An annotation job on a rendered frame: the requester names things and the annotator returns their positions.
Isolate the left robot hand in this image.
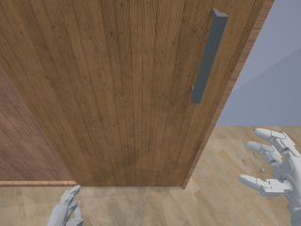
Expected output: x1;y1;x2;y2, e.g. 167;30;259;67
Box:
46;185;84;226

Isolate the handle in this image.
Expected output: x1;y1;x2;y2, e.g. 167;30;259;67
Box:
191;8;229;104

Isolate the right robot hand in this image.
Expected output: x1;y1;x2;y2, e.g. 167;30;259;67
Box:
238;128;301;202

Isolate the wardrobe door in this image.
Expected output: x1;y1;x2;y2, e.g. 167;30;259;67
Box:
0;64;75;181
0;0;265;187

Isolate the robot right forearm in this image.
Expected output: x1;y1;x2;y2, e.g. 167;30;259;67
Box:
287;198;301;226

